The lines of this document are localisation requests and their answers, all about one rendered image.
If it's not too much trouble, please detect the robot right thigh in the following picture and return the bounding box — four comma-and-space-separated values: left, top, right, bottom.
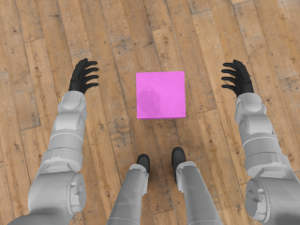
176, 165, 223, 225

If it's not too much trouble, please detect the robot right upper arm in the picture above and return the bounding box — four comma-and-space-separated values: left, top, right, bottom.
245, 176, 300, 225

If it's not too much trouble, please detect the left robot hand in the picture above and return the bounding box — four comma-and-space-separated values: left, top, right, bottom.
68, 58, 99, 95

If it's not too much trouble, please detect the carton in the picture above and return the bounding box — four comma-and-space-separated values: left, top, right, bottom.
136, 71, 186, 120

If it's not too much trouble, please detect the left robot foot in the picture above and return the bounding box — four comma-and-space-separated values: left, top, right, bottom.
136, 154, 150, 173

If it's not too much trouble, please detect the robot left upper arm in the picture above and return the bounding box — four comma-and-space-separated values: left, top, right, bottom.
8, 171, 87, 225

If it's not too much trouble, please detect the robot right forearm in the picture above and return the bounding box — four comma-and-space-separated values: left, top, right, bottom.
234, 92, 300, 184

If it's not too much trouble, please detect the robot left forearm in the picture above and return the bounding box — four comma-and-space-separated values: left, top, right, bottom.
27, 90, 88, 212

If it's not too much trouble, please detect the right robot hand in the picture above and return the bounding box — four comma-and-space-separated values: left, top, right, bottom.
221, 59, 254, 98

